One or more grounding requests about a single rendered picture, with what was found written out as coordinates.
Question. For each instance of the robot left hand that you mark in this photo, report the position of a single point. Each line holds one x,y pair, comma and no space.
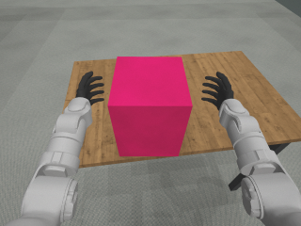
84,88

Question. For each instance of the robot left upper arm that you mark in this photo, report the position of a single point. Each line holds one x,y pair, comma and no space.
50,200

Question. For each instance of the carton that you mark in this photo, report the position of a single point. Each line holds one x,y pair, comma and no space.
149,105

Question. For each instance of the robot right hand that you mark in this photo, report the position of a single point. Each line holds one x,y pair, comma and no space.
223,88

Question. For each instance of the left robot forearm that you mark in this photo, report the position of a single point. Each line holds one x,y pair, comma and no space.
61,158

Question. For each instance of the right robot forearm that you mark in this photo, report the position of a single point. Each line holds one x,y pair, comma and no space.
253,153

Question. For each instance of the robot right upper arm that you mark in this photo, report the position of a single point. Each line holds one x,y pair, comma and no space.
272,198

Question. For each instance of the table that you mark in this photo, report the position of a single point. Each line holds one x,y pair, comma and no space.
279,123

